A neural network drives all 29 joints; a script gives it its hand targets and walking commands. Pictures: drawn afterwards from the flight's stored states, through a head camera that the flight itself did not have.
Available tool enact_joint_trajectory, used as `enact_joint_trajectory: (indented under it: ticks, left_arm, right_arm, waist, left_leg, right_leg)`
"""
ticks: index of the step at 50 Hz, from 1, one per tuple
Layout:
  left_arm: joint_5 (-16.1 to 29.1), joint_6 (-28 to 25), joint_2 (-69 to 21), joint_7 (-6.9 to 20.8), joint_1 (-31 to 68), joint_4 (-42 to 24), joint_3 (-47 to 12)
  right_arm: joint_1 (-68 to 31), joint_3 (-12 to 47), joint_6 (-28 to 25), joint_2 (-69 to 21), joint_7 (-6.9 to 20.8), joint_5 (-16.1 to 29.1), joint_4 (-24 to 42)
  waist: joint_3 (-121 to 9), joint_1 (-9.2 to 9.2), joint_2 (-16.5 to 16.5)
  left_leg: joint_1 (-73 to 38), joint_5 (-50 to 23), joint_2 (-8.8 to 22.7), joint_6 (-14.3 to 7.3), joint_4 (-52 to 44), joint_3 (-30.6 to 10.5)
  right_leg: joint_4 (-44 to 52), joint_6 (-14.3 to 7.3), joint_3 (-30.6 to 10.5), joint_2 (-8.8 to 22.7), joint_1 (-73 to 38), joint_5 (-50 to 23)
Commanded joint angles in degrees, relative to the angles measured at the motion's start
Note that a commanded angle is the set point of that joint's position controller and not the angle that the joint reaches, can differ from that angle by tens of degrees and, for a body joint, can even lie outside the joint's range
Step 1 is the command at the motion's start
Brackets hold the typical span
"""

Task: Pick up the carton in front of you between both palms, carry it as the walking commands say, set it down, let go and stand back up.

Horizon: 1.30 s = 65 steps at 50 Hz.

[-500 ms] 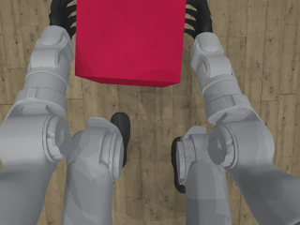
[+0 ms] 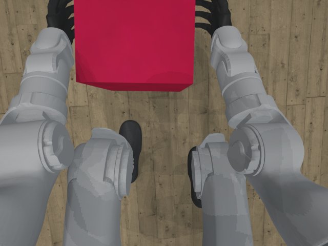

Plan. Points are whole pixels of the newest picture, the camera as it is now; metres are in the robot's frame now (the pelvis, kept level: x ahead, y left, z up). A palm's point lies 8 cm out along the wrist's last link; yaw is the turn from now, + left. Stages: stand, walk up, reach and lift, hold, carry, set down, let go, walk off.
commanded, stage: set down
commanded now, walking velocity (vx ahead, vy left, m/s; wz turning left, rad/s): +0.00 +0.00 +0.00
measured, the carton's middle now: (141, 45) +0.50 +0.10 -0.24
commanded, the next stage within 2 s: let go in 1.40 s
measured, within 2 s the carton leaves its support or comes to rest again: neither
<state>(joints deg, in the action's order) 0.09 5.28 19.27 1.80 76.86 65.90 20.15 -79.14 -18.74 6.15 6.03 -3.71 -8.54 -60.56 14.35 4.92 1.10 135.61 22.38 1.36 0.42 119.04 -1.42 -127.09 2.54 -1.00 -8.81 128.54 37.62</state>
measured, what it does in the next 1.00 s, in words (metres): rises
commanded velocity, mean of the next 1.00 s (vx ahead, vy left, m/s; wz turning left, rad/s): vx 0.00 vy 0.00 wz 0.00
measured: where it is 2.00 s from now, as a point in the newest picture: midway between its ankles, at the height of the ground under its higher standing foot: (165, 174)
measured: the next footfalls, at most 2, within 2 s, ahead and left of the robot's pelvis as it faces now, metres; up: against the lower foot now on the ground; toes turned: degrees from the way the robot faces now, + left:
none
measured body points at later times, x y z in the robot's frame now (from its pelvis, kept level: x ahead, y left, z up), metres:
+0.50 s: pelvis +0.00 +0.00 +0.01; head +0.36 +0.03 +0.27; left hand +0.50 +0.28 -0.16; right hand +0.56 -0.10 -0.15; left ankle +0.15 +0.13 -0.34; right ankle +0.09 -0.11 -0.34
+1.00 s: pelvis +0.02 +0.01 +0.13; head +0.34 +0.05 +0.45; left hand +0.50 +0.29 +0.01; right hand +0.56 -0.10 +0.01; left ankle +0.15 +0.13 -0.34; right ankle +0.09 -0.11 -0.34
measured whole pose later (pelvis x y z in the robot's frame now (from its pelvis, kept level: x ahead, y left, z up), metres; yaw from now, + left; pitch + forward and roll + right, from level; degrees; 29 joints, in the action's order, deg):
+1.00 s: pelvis +0.02 +0.01 +0.13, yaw +0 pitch +47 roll -4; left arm 3.3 6.8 17.1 -0.1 57.6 44.8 17.6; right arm -60.3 -11.3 8.4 11.9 -5.9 2.1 -44.1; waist -3.1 4.0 1.4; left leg 120.6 22.1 -0.7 -0.1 95.9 -2.2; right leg -101.3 2.3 -1.1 -5.6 112.8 35.6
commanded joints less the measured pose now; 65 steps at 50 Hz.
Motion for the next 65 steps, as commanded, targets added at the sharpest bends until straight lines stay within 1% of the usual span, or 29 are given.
enact_joint_trajectory:
  ticks: [1, 2, 3, 4, 5, 6, 7, 8, 10, 13, 16, 20, 23, 25, 27, 29, 31, 34, 37, 41, 45, 49, 52, 58, 65]
  left_arm:
    - [0.66, -0.7, -31.85, 7.98, 22.05, -1.17, -9.25]
    - [0.56, -1.29, -28.43, 7.14, 20.91, -0.48, -8.09]
    - [0.42, -2.07, -23.31, 5.87, 18.97, 0.32, -6.37]
    - [0.0, -3.14, -13.8, 3.6, 15.1, 1.11, -3.37]
    - [0.27, -4.5, -1.66, 0.48, 10.58, 2.0, -0.77]
    - [1.83, -5.83, 6.34, -2.18, 8.83, 2.61, -0.49]
    - [3.85, -6.78, 8.53, -3.62, 9.3, 2.88, -1.39]
    - [5.66, -7.61, 9.57, -4.33, 10.16, 3.07, -2.44]
    - [7.98, -8.97, 11.11, -4.8, 11.18, 2.57, -3.69]
    - [10.34, -9.92, 11.55, -4.42, 11.69, 0.56, -5.38]
    - [11.43, -9.96, 12.77, -4.13, 10.98, -2.33, -5.77]
    - [11.58, -8.83, 14.29, -4.12, 8.43, -7.87, -5.26]
    - [11.0, -6.96, 13.9, -4.09, 5.58, -13.65, -4.94]
    - [10.34, -5.16, 13.24, -4.0, 3.83, -18.37, -4.83]
    - [9.48, -3.06, 12.29, -3.92, 2.55, -21.03, -4.63]
    - [8.51, -1.45, 10.69, -3.66, 1.63, -21.35, -4.41]
    - [7.36, -0.78, 8.8, -3.23, 0.51, -20.38, -4.11]
    - [5.71, -0.87, 6.77, -2.77, -1.04, -19.71, -3.51]
    - [4.57, -1.07, 5.74, -2.6, -2.51, -19.59, -2.97]
    - [3.44, -0.93, 5.36, -2.47, -4.76, -21.22, -2.21]
    - [2.97, -0.3, 5.74, -2.21, -7.02, -24.93, -1.58]
    - [3.18, 0.8, 5.86, -1.78, -8.82, -28.86, -1.63]
    - [3.43, 1.56, 5.3, -1.37, -10.19, -30.53, -1.97]
    - [2.89, 1.78, 3.5, -0.73, -13.15, -30.17, -2.16]
    - [0.94, 0.52, 2.18, -0.36, -15.69, -28.89, -1.1]
  right_arm:
    - [-18.38, 10.21, -0.56, -25.86, 6.89, 0.32, -0.32]
    - [-17.91, 9.8, -0.84, -22.46, 6.12, 0.38, -0.22]
    - [-17.02, 9.08, -1.24, -17.24, 4.96, 0.63, -0.18]
    - [-14.42, 7.47, -1.93, -7.36, 2.91, 1.14, -0.43]
    - [-10.89, 6.38, -2.71, 4.84, 0.14, 2.47, -0.47]
    - [-9.14, 6.62, -3.44, 12.78, -2.12, 4.29, 0.08]
    - [-10.17, 8.04, -3.8, 14.25, -3.17, 6.47, 0.47]
    - [-11.48, 9.56, -4.14, 14.54, -3.54, 8.77, 0.68]
    - [-13.55, 13.31, -4.83, 13.82, -3.34, 12.84, 2.15]
    - [-15.46, 18.17, -5.27, 11.71, -2.48, 17.7, 5.77]
    - [-14.16, 19.5, -4.91, 12.27, -2.22, 19.78, 8.48]
    - [-10.19, 17.52, -3.63, 14.5, -3.18, 18.56, 12.16]
    - [-7.4, 15.2, -2.23, 15.02, -4.31, 16.92, 16.74]
    - [-5.94, 13.87, -1.01, 14.8, -4.95, 16.21, 20.82]
    - [-4.61, 12.42, 0.54, 14.48, -5.38, 15.37, 22.6]
    - [-3.09, 10.66, 1.71, 13.53, -5.34, 14.14, 21.63]
    - [-1.42, 9.0, 2.0, 12.48, -4.87, 12.9, 19.01]
    - [0.37, 7.6, 1.28, 11.55, -3.94, 11.7, 16.2]
    - [1.72, 6.93, 0.59, 11.23, -3.23, 11.11, 15.03]
    - [3.34, 6.71, 0.21, 10.92, -2.67, 10.7, 16.36]
    - [4.93, 6.92, 0.49, 10.89, -2.38, 10.6, 20.32]
    - [6.59, 7.01, 1.33, 11.25, -2.15, 10.58, 24.48]
    - [8.15, 6.87, 1.84, 11.26, -1.79, 10.51, 25.96]
    - [11.68, 5.88, 1.6, 10.71, -0.57, 9.82, 24.59]
    - [14.5, 4.99, 0.15, 10.27, 0.81, 8.93, 22.35]
  waist:
    - [-44.61, -1.65, 4.02]
    - [-44.96, -1.54, 3.97]
    - [-45.34, -1.42, 3.8]
    - [-45.56, -1.25, 3.45]
    - [-46.24, -0.95, 3.28]
    - [-47.43, -0.78, 2.92]
    - [-48.62, -0.24, 3.06]
    - [-49.49, 0.41, 3.29]
    - [-51.53, 2.03, 4.31]
    - [-55.26, 4.17, 5.39]
    - [-59.78, 4.74, 5.03]
    - [-68.69, 4.06, 3.53]
    - [-77.01, 3.23, 2.32]
    - [-82.21, 2.8, 0.98]
    - [-82.12, 2.32, -0.32]
    - [-76.27, 1.72, -1.36]
    - [-69.71, 1.16, -2.0]
    - [-65.71, 0.62, -2.39]
    - [-66.18, 0.52, -2.41]
    - [-70.07, 0.99, -2.03]
    - [-75.81, 1.43, -1.23]
    - [-80.29, 1.17, -0.7]
    - [-80.9, 0.73, -0.8]
    - [-76.73, -0.01, -1.51]
    - [-72.99, -0.08, -1.6]
  left_leg:
    - [-33.26, -4.45, -4.12, 0.17, -3.82, 0.97]
    - [-33.82, -4.49, -3.78, 0.43, -3.73, 1.17]
    - [-34.63, -4.5, -3.36, 0.74, -3.68, 1.43]
    - [-35.59, -4.39, -2.77, 1.17, -3.81, 1.76]
    - [-36.3, -4.21, -2.13, 1.43, -4.06, 2.03]
    - [-36.75, -4.37, -1.68, 1.52, -4.38, 1.96]
    - [-37.27, -5.47, -1.36, 1.28, -4.42, 1.56]
    - [-38.03, -6.87, -1.02, 1.02, -4.29, 1.21]
    - [-39.43, -10.23, -0.47, 0.39, -3.68, 0.64]
    - [-41.52, -15.0, 0.18, -0.29, -3.05, 0.44]
    - [-45.14, -18.06, 0.42, -0.29, -2.89, 0.68]
    - [-53.11, -20.25, 0.02, 0.09, -3.41, 1.54]
    - [-60.77, -20.42, -0.7, 0.49, -4.65, 2.55]
    - [-65.16, -19.73, -1.32, 0.71, -6.27, 3.64]
    - [-65.59, -16.78, -1.88, 0.95, -8.76, 4.58]
    - [-62.12, -12.84, -2.21, 1.17, -11.47, 4.95]
    - [-58.24, -10.17, -2.35, 1.36, -13.69, 4.76]
    - [-56.18, -9.71, -2.65, 1.59, -16.34, 4.23]
    - [-56.84, -10.46, -3.04, 1.79, -18.93, 4.0]
    - [-60.13, -11.95, -3.41, 1.91, -22.44, 4.16]
    - [-65.38, -15.14, -3.82, 1.84, -25.75, 4.55]
    - [-71.44, -18.74, -4.23, 1.7, -29.22, 4.66]
    - [-75.26, -20.46, -4.36, 1.67, -32.06, 4.47]
    - [-80.03, -21.38, -4.27, 1.8, -38.61, 3.7]
    - [-85.67, -22.96, -4.02, 1.56, -46.82, 2.86]
  right_leg:
    - [14.8, -2.82, 2.25, 0.24, -8.5, -6.31]
    - [14.85, -2.49, 2.34, 0.52, -9.14, -6.15]
    - [14.93, -2.04, 2.48, 0.88, -9.92, -5.9]
    - [15.01, -1.44, 2.65, 1.48, -10.81, -5.67]
    - [15.02, -0.82, 2.63, 2.24, -12.37, -5.58]
    - [15.08, -0.5, 2.26, 2.9, -14.07, -6.17]
    - [15.04, -0.27, 1.75, 3.34, -14.74, -7.18]
    - [14.8, -0.1, 1.38, 3.72, -14.69, -8.11]
    - [14.26, 0.27, 0.64, 4.38, -14.66, -10.14]
    - [13.62, 0.76, 0.41, 4.79, -16.14, -13.08]
    - [13.49, 1.09, 0.96, 4.84, -18.37, -14.91]
    - [14.52, 1.24, 2.45, 4.57, -21.47, -15.34]
    - [16.46, 1.02, 3.84, 3.87, -23.72, -14.08]
    - [18.27, 0.7, 4.7, 3.15, -25.71, -13.0]
    - [20.52, 0.3, 5.26, 2.57, -26.11, -10.64]
    - [22.81, 0.03, 5.24, 2.34, -24.32, -7.71]
    - [24.66, -0.17, 4.92, 2.38, -21.43, -5.66]
    - [26.97, -0.36, 4.82, 2.29, -18.88, -5.48]
    - [29.26, -0.37, 5.1, 2.08, -18.85, -6.45]
    - [32.61, -0.08, 5.54, 1.87, -21.43, -7.93]
    - [36.07, 0.45, 6.03, 1.67, -25.74, -10.42]
    - [39.86, 0.76, 6.35, 1.45, -30.2, -13.1]
    - [42.9, 0.82, 6.29, 1.42, -32.44, -14.38]
    - [49.6, 0.73, 5.64, 1.75, -35.03, -15.39]
    - [58.08, 0.7, 4.43, 2.42, -40.81, -17.61]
